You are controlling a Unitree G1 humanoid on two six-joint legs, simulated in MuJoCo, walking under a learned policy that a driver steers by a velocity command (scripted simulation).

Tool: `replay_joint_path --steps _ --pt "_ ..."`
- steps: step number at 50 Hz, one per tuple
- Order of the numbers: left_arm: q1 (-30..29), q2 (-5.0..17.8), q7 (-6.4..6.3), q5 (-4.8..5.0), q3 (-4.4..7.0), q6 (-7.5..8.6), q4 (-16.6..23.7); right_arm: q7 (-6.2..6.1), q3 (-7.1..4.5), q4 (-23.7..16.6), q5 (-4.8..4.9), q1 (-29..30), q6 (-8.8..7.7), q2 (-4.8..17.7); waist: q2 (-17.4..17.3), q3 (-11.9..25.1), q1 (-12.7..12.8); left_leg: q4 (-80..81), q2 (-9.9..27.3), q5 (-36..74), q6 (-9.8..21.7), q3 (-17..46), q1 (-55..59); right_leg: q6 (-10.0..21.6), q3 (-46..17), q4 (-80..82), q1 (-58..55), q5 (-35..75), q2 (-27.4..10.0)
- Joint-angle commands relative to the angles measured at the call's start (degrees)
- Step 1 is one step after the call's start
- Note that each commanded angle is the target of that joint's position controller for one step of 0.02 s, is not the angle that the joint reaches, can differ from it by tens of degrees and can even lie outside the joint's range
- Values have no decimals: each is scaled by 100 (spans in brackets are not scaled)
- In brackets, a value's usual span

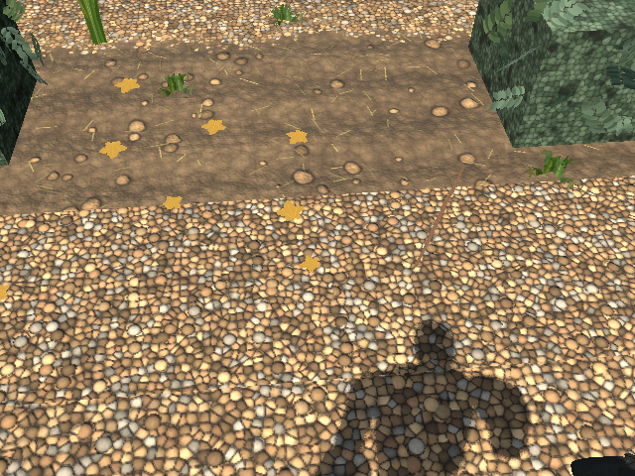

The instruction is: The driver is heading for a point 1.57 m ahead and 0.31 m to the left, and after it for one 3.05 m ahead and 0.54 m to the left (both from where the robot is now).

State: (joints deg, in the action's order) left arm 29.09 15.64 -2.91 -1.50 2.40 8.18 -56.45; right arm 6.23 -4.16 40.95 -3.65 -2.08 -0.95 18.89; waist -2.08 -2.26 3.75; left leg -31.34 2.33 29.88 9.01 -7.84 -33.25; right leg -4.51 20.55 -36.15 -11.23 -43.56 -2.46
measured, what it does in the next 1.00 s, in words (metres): goes down, turning left: left foot 0.16 m lower, then right foot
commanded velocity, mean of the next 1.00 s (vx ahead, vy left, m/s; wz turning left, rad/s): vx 1.00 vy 0.00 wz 0.42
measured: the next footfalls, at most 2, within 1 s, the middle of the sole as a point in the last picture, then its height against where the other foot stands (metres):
left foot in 0.06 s outside the picture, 0.16 m lower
right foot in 0.36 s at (392, 440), level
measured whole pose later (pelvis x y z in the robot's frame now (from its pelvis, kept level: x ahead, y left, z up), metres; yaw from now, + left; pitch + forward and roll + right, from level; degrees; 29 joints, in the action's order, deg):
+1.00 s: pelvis +0.81 +0.28 -0.24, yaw +24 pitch +1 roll -4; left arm 30.2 17.1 -2.6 0.7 4.2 3.2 -56.4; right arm 2.2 -1.8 46.1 -3.4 -1.1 -4.9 16.1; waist -0.5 -4.7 8.4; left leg -35.9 5.8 -13.1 0.6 -0.9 -24.4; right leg 4.5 -10.3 -89.9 6.8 -38.4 -3.6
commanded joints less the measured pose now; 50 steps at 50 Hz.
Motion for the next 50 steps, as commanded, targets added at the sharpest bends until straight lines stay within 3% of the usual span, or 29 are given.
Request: replay_joint_path --steps 1,2,3,4,5,6,8,9,10,11,13,16,18,19,20,22,23,26,32,34,37,40,42,45,46,47,48,49,50 --pt "112 740 -124 12 36 -236 199 -315 19 448 -118 -1265 34 73 364 -153 -684 439 -453 -640 210 -536 1916 605 -270 -2158 956 7242 -1214" --pt "77 774 -84 30 64 -339 212 -441 -128 838 -152 -2436 28 392 422 308 -1183 570 -467 -949 388 -324 3144 666 -510 -3925 1328 7566 -1252" --pt "-576 878 15 164 182 -403 296 -561 -339 1123 -129 -3398 -23 801 -581 439 -2019 1369 -221 -582 923 240 4627 588 -415 -7027 2757 4788 -431" --pt "-821 384 35 34 87 -331 868 -563 -516 1325 46 -3595 11 1698 -1635 381 -1434 -1025 549 2505 1050 977 6797 489 -963 -8700 6179 -148 144" --pt "-872 381 16 51 -6 -245 1336 -598 -522 1145 272 -3647 -30 1907 -733 1744 -1366 -1064 1239 3020 1574 2324 7793 359 -1911 -8079 7011 453 -206" --pt "-1211 596 40 -62 -23 -207 1439 -670 -448 1010 305 -3407 12 1531 567 1831 -1287 -240 1302 395 1758 3121 7283 331 -2201 -7231 7146 880 -390" --pt "-1511 548 144 -268 -65 -202 1542 -804 -397 1075 143 -2926 41 1379 454 685 -818 978 1815 -3828 2049 4844 5544 317 -2516 -6534 7840 327 -495" --pt "-1830 722 161 -321 9 -266 1566 -793 -220 930 212 -2649 -118 824 1214 108 -579 1156 1796 -4383 1782 4672 4148 204 -2849 -5433 7480 982 -769" --pt "-2468 624 221 -134 -42 -391 1916 -819 -129 658 259 -1699 -204 703 1149 -857 -140 2003 1405 -4510 1510 4083 1533 -89 -2797 -3471 6202 1691 -982" --pt "-2449 591 236 -135 -60 -416 1959 -806 -128 502 178 -1113 -289 820 908 -1177 134 2254 987 -4264 1330 3732 -180 -170 -2750 -2313 4578 2415 -1004" --pt "-1574 334 311 -4 -96 -436 1629 -709 -191 454 279 -800 -430 826 326 -344 416 1605 94 -3753 864 2705 -1107 -75 -2396 -1404 1923 4323 -535" --pt "-1118 608 297 139 73 -455 1367 -581 -259 424 366 -1083 -376 942 313 177 389 369 -207 -2929 529 2449 146 96 -2018 -606 1401 3983 4" --pt "527 923 210 4 271 -412 1001 -558 -236 374 309 -1080 -283 916 674 1012 1323 -2515 -731 -2065 93 2142 318 207 -2161 -180 -68 2512 111" --pt "1088 1225 151 -85 265 -402 970 -584 -4 166 188 -1037 -333 -78 1952 1197 1277 -5164 -1252 -5846 -17 1771 -542 207 -4125 463 -301 348 -1300" --pt "-22 1332 135 -64 228 -448 1222 -550 58 -292 399 -1725 -392 -193 3101 1115 67 -5798 -1281 -5835 5 1646 -1694 630 -7973 2626 48 -187 -2266" --pt "-1222 740 220 -46 217 -513 1491 -514 78 10 168 -1662 -204 24 1046 37 -208 -5483 -378 -4796 -115 1435 -1566 1161 -6498 2193 1534 -951 -1928" --pt "-1262 689 253 -137 218 -505 1367 -457 88 -33 164 -1438 -154 -32 800 -180 -241 -5111 -238 -4701 -192 1465 -1258 1130 -5598 2058 2105 -156 -1647" --pt "-837 503 299 -61 151 -316 914 -334 154 -338 164 -897 32 -108 997 -381 -356 -3902 -22 -4401 -319 1827 -979 1124 -4195 2316 2604 1220 -1236" --pt "-541 870 342 71 243 -154 785 -163 145 -727 187 358 39 154 551 -271 -259 -1519 -124 -3002 -511 956 -101 1277 -2181 3131 2313 3525 -988" --pt "-207 807 354 44 223 -176 721 -162 64 -533 126 127 25 279 484 -91 -280 -2122 55 -2522 -349 940 -267 1355 -2003 2640 1569 4674 -1145" --pt "1052 878 222 -47 262 -131 281 -206 62 -907 31 1582 -241 371 462 -552 418 -1173 550 -2192 -328 1206 -2756 1426 -2785 2088 -911 4073 -1283" --pt "829 803 51 -118 255 -231 327 -123 246 -1026 171 2207 -445 53 85 -837 559 337 534 -1198 -599 1007 -1598 1343 -2740 2138 -21 3815 -983" --pt "329 842 130 9 247 -260 447 -108 254 -532 214 1444 -372 25 265 -484 304 602 433 -62 -675 908 870 1240 -2413 1873 1312 3609 -718" --pt "80 1056 77 -61 290 -423 461 -410 67 414 150 -828 -267 543 455 307 -551 813 567 -513 -760 996 2509 1279 -2679 -972 926 5064 -534" --pt "61 1049 32 -19 343 -555 339 -503 -43 777 79 -1951 -295 758 204 787 -1161 1059 650 -372 -779 1013 3886 1139 -2561 -3059 1530 4990 -392" --pt "-234 824 21 63 368 -545 363 -515 -181 1093 -46 -2823 -318 1070 -731 970 -1599 1022 913 -571 -722 1145 5041 1046 -2586 -5578 2845 1765 332" --pt "95 209 71 235 241 -392 508 -473 -71 1124 -238 -3030 -382 1227 -1587 1148 -1035 -1611 1373 2176 -1229 999 6319 1105 -3170 -7176 5039 -711 355" --pt "1019 160 -5 422 196 -265 467 -417 -131 1137 9 -3200 -345 1128 -1927 2325 -679 -1940 2233 3503 -1109 1856 6992 1119 -3356 -7345 5712 142 112" --pt "900 126 -47 367 129 -299 465 -426 -269 1111 122 -2955 -241 1349 -2044 2790 -695 -340 2569 -563 -740 3118 6214 1014 -2765 -7290 5851 1063 -52"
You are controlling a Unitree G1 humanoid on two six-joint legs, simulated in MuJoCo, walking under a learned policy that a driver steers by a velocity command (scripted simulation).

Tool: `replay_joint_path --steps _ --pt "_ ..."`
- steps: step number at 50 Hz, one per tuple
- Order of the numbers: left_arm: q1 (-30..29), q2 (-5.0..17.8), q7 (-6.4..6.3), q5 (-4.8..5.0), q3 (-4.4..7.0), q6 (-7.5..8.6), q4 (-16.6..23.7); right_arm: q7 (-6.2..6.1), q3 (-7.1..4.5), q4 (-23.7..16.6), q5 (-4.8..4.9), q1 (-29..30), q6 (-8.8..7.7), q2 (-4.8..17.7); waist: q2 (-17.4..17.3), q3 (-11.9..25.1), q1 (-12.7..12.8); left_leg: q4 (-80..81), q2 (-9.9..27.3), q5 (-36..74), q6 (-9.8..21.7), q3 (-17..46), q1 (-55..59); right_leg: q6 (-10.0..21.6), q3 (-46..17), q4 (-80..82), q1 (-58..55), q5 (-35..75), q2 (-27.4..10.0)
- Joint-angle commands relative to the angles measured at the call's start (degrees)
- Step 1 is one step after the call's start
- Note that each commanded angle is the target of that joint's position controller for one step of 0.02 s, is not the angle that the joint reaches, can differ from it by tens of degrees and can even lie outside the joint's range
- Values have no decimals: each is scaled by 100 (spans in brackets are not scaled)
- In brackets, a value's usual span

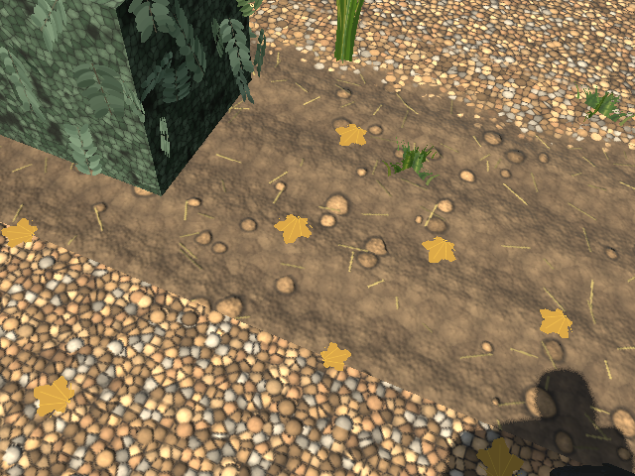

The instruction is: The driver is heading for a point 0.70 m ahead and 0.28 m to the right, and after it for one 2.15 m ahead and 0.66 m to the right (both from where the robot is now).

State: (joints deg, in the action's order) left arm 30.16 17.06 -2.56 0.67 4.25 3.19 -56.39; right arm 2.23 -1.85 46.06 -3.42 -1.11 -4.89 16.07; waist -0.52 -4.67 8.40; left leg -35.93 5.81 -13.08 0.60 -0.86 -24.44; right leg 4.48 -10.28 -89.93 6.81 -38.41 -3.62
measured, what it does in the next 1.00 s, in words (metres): walks ahead, turning right: right foot, then left foot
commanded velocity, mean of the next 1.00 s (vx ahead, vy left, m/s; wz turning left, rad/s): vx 0.84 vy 0.00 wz -0.66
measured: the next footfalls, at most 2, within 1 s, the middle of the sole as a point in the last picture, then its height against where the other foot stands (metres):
right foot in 0.34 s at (376, 468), level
left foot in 0.76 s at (425, 283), level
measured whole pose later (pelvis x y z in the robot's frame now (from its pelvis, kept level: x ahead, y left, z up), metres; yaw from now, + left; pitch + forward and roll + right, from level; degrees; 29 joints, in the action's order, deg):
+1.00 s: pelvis +0.78 -0.17 +0.02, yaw -38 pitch +2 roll +1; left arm -1.6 17.5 -0.4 -0.3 1.4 4.0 -35.9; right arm 0.4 -3.2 47.2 1.1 -19.6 -4.1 17.4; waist 0.6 -6.0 -5.4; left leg -19.6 -4.2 -7.0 2.4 3.4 -14.0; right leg -2.7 -5.3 -52.1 33.6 -19.9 0.3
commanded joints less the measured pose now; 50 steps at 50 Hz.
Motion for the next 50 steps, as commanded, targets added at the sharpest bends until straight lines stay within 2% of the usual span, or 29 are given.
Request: replay_joint_path --steps 1,2,5,8,10,11,12,13,15,16,17,18,19,20,21,24,27,29,32,35,36,37,38,39,40,41,42,45,50 --pt "36 46 -37 -104 -82 76 532 -80 -430 390 43 -2292 105 1182 -1532 2093 -1091 1087 2074 676 392 2576 4006 88 613 -1444 4240 1450 -143" --pt "-640 176 84 -267 -56 -39 566 -126 -317 308 -7 -1809 73 784 -739 1318 -1080 1434 1735 4 372 2174 2967 81 766 -1365 4068 1728 -229" --pt "-1488 -311 476 -218 -120 -274 957 -168 -161 656 176 -1519 -169 272 -966 74 -399 1795 1568 922 310 840 621 -57 677 968 3223 2879 -684" --pt "-2086 -295 560 -216 -198 -287 1304 -201 -140 564 203 -1296 -354 170 -908 -210 -278 1953 1522 2468 270 6 727 59 809 2123 3253 3468 -728" --pt "-2690 -114 579 -206 -225 -281 1498 -241 -173 558 207 -1410 -304 333 -509 -322 -393 2315 1304 2908 126 -726 1216 305 1284 3288 3022 3437 -528" --pt "-2699 -21 614 -89 -199 -318 1390 -302 -164 560 164 -1393 -251 373 -351 -80 -417 2318 799 3823 -21 -1267 1470 464 1728 3655 2388 3568 -98" --pt "-2600 -21 622 -121 -209 -315 1479 -324 -196 528 185 -1522 -211 686 -456 -124 -309 1808 974 5291 -18 -1407 1632 603 1953 3988 2072 3277 125" --pt "-2397 140 602 -145 -179 -333 1414 -384 -254 521 178 -1657 -117 892 -453 62 -168 1220 1012 6711 -64 -1476 2061 728 2231 4017 1815 2923 459" --pt "-787 533 524 -162 12 -379 1034 -432 -312 320 143 -1322 82 1125 -420 905 706 -952 1152 6761 64 -1347 1812 1001 2085 4140 47 2592 709" --pt "240 817 470 -117 184 -356 665 -384 -341 206 187 -1073 177 1124 124 1373 1145 -3123 786 4965 52 -1330 930 1281 1628 4788 -1541 2822 754" --pt "-290 1061 371 59 296 -407 605 -256 -192 53 166 -800 195 489 1679 652 714 -5698 -556 -971 -90 -1313 -811 1481 418 5505 -1601 2304 377" --pt "-779 1522 400 -41 250 -384 926 -266 -71 -623 68 -1319 48 232 1662 1093 -325 -6242 -650 -1712 -176 -262 -2369 2051 -2264 6029 -2329 3049 -492" --pt "-660 1522 325 -170 312 -412 1041 -263 -73 -866 80 -1081 -108 491 1230 1328 -135 -5776 -631 -1620 -195 493 -3012 2373 -3776 7386 -2600 1219 -1173" --pt "-745 1111 249 -231 244 -382 992 -266 -98 -764 99 -1017 -160 687 278 383 -372 -5147 -346 -1309 -198 557 -3089 2131 -3677 7760 -1681 843 -1213" --pt "-1033 938 213 -204 199 -304 977 -259 -102 -719 63 -876 -118 694 -57 -84 -669 -4626 -152 -1093 -244 574 -2732 1918 -3107 7656 -859 1358 -947" --pt "-1385 818 205 -65 113 0 1106 -216 -25 -655 -78 -957 239 528 -140 -116 -1157 -3356 107 -837 -468 461 -1396 1597 -1656 7756 705 2911 -95" --pt "-1163 938 268 -52 176 147 1139 -126 60 -1063 17 22 260 313 -229 -183 -915 -1858 -29 181 -575 71 -944 1441 -1044 7892 1150 4089 393" --pt "-877 1001 326 -42 237 157 1106 -88 142 -1263 121 513 233 104 -79 -59 -621 -837 -229 1137 -501 -30 -626 1215 -941 7840 945 4764 509" --pt "-563 1026 343 -13 280 169 1073 -106 138 -1524 227 920 204 206 228 149 -330 22 -443 1671 -326 36 -505 1015 -1219 7696 105 5576 254" --pt "-801 1269 268 -29 343 123 1145 -240 -34 -1367 208 33 134 663 262 680 -771 729 -894 1234 -149 125 982 495 -1243 6437 -275 7487 353" --pt "-927 1399 262 -42 366 142 1142 -313 -127 -1146 208 -833 78 877 333 1136 -1223 822 -831 1437 -59 92 1731 328 -1132 5423 -389 7896 363" --pt "-1146 1217 270 -44 315 184 1201 -391 -209 -817 133 -1943 12 1055 321 1547 -1765 956 -496 1918 48 100 2740 164 -909 4169 -72 7511 558" --pt "-1056 391 249 -78 107 205 1329 -439 -231 -608 -26 -2760 -52 1238 -562 2072 -1812 516 751 2884 248 1063 3997 62 -452 2314 954 3394 957" --pt "235 128 197 232 17 170 1500 -326 -364 -630 -82 -2443 -57 1734 -2491 3164 -996 829 2315 4886 1511 4299 5174 -210 39 580 2368 469 1757" --pt "317 158 191 153 -112 82 1081 -213 -268 -746 250 -1960 -185 936 -1730 3018 -1100 1184 1760 3292 1653 4307 4955 -352 -544 229 2671 745 1006" --pt "-557 481 216 160 -73 10 1308 -166 -198 -769 329 -1549 -205 526 -1032 2109 -1245 1285 1398 3239 1540 3187 4096 -432 -220 445 2809 993 819" --pt "-1250 580 212 26 -66 -8 1522 -92 -166 -711 381 -1203 -224 523 -128 1482 -1104 1389 1082 3651 1439 2604 3266 -483 70 721 2814 1091 620" --pt "-2054 445 223 -194 -107 89 2041 -88 -188 -443 467 -1352 -218 653 -78 765 -875 1770 559 4831 1389 2108 2172 -598 457 1988 2845 1312 319" --pt "-2454 242 197 -65 -286 70 2183 -285 -476 -544 500 -1100 67 1381 -388 1107 -690 1833 183 4590 1279 1617 938 -804 695 4713 1474 2581 643"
